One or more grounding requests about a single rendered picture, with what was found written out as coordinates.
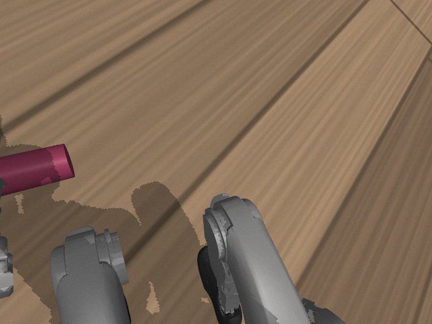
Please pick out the left robot arm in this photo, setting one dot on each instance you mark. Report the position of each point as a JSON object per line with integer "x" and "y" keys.
{"x": 6, "y": 267}

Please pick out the right robot hand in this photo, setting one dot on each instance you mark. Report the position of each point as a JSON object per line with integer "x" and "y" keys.
{"x": 319, "y": 315}

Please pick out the bottle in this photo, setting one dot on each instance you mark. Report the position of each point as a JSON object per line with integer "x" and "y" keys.
{"x": 31, "y": 169}

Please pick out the right robot foot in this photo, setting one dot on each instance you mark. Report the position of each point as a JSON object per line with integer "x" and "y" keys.
{"x": 210, "y": 285}

